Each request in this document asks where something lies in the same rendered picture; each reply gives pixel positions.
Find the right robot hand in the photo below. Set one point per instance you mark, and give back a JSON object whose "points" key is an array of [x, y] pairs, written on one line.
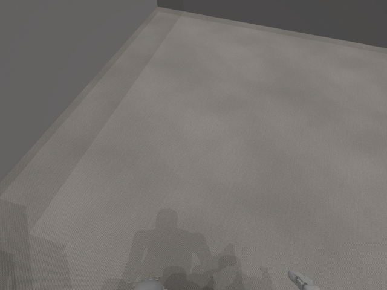
{"points": [[302, 281]]}

